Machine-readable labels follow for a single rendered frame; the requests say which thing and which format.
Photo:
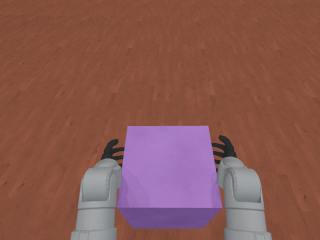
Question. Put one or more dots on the robot right hand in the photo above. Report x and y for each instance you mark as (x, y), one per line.
(227, 148)

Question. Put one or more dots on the robot left hand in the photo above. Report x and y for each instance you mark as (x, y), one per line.
(109, 151)

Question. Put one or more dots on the carton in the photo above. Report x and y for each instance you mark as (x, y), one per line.
(168, 178)

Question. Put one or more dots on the robot right forearm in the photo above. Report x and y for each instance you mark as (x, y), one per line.
(243, 200)

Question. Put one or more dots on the robot left forearm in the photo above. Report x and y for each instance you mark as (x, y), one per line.
(97, 202)

